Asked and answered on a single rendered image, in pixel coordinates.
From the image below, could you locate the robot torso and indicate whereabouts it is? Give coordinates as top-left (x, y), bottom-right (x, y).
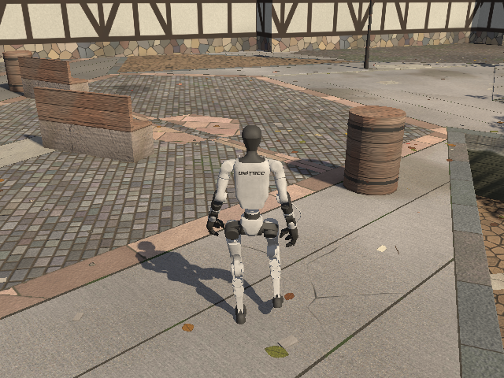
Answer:
top-left (234, 155), bottom-right (271, 236)

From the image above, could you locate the robot left forearm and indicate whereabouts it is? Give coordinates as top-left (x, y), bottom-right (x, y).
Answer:
top-left (208, 190), bottom-right (223, 222)

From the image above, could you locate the robot right forearm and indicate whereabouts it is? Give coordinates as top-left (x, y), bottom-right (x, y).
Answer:
top-left (281, 192), bottom-right (297, 229)

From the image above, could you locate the robot left upper arm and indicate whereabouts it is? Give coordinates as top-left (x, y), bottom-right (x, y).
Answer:
top-left (214, 159), bottom-right (235, 202)

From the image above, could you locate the robot left shin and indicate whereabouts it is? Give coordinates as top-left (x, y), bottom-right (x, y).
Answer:
top-left (231, 264), bottom-right (244, 313)

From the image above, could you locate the robot right upper arm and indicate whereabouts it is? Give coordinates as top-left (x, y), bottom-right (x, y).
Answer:
top-left (269, 159), bottom-right (289, 204)

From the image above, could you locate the robot left hand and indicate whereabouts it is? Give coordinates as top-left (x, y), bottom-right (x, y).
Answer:
top-left (206, 219), bottom-right (224, 236)

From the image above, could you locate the robot right hand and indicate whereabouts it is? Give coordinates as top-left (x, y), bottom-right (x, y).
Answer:
top-left (280, 226), bottom-right (298, 247)

